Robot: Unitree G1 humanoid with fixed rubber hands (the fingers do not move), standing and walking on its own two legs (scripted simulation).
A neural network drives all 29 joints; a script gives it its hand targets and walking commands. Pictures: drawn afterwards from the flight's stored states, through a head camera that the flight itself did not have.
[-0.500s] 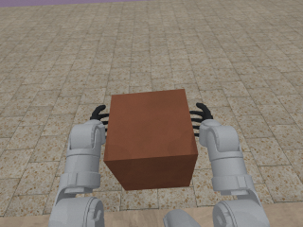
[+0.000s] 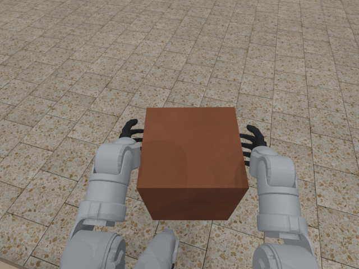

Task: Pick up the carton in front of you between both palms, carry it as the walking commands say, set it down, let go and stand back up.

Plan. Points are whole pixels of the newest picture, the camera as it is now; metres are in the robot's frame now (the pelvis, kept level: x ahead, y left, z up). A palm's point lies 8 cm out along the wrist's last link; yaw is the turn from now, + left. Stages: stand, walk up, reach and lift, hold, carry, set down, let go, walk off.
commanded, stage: carry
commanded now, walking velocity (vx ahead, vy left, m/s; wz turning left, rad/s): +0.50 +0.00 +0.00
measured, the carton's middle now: (190, 168) +0.35 +0.06 -0.03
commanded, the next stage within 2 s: none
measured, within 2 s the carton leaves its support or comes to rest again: neither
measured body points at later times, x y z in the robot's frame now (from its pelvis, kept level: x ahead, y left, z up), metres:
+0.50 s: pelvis +0.41 +0.00 -0.11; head +0.48 +0.00 +0.34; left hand +0.78 +0.13 -0.06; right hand +0.76 -0.16 -0.06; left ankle +0.27 +0.09 -0.79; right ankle +0.54 -0.08 -0.82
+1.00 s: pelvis +0.72 +0.05 -0.09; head +0.70 +0.06 +0.36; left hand +1.02 +0.20 -0.01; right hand +1.02 -0.09 -0.01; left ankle +0.78 +0.13 -0.82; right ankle +0.59 -0.06 -0.75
